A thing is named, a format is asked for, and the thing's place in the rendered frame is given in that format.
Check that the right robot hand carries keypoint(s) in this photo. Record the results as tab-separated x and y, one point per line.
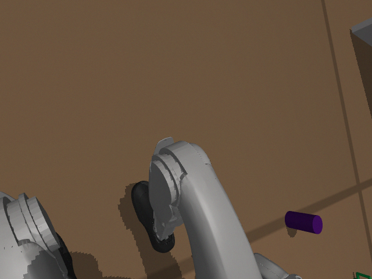
268	269

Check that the left robot foot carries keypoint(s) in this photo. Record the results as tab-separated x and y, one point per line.
66	258

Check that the right robot foot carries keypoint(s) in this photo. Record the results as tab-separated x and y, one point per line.
144	211

